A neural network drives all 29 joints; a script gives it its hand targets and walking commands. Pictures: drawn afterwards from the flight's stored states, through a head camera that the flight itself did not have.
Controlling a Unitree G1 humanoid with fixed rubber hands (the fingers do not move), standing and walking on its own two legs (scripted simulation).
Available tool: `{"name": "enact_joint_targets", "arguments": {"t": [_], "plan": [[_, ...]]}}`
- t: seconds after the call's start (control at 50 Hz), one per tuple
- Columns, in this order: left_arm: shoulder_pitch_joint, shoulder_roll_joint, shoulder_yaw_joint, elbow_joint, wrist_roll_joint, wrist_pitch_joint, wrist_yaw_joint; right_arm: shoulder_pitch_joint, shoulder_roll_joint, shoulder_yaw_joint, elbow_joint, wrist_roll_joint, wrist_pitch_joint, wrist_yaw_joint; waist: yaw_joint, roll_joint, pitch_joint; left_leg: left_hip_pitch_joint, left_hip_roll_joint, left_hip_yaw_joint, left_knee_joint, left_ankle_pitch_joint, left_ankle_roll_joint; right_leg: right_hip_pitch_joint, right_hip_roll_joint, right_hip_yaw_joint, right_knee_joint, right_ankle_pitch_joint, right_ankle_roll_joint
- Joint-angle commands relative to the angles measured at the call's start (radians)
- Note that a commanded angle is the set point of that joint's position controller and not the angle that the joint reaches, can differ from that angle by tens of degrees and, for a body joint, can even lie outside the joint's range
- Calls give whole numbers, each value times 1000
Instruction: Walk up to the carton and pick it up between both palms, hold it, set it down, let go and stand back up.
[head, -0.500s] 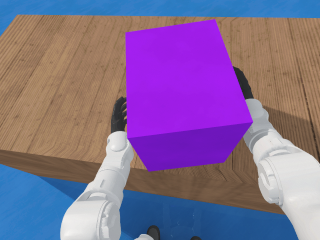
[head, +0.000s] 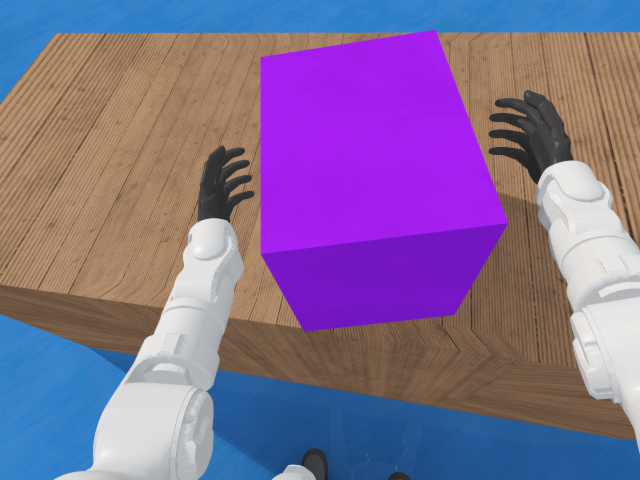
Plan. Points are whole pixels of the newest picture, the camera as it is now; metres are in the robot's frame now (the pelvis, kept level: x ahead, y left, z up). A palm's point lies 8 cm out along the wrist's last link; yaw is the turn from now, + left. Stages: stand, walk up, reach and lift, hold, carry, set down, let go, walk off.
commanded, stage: set down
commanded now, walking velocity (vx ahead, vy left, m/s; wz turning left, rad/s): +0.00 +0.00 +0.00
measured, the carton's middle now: (363, 194) +0.48 +0.06 +0.01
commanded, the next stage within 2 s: none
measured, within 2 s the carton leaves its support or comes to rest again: neither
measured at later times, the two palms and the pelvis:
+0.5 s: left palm (169, 179) +0.40 +0.25 +0.13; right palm (578, 96) +0.52 -0.15 +0.16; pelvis -0.01 +0.00 +0.02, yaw +2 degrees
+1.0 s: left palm (184, 235) +0.35 +0.23 +0.10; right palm (611, 186) +0.45 -0.19 +0.11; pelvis -0.01 +0.01 +0.02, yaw +2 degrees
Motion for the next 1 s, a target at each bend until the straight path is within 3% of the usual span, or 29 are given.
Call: {"name": "enact_joint_targets", "arguments": {"t": [0.0,0.2,0.38,0.52,0.78,0.98], "plan": [[-379,139,41,-244,19,49,5,-496,-187,-31,-217,6,12,7,-11,-257,-830,264,-72,17,-17,320,9,761,-14,77,42,577,113],[-476,162,67,-337,27,203,36,-540,-203,-57,-235,5,139,23,-15,-215,-722,285,-78,11,-86,217,13,791,-28,93,-15,452,105],[-518,156,29,-446,9,371,60,-534,-252,-108,-253,-4,247,45,-52,-128,-685,416,-76,-16,-97,227,-5,740,-24,73,-54,395,83],[-434,121,21,-526,31,471,55,-443,-274,-152,-282,-31,288,60,-82,-91,-608,529,-78,-38,-112,267,-15,729,-18,56,-80,400,81],[-210,67,36,-723,72,450,44,-257,-271,-180,-470,-41,218,79,-96,-131,-536,603,-84,-42,-127,300,9,782,-18,63,-87,442,92],[-83,40,27,-765,73,394,47,-122,-256,-180,-564,-33,176,92,-99,-157,-486,578,-87,-33,-147,208,29,787,-31,95,-98,347,84]]}}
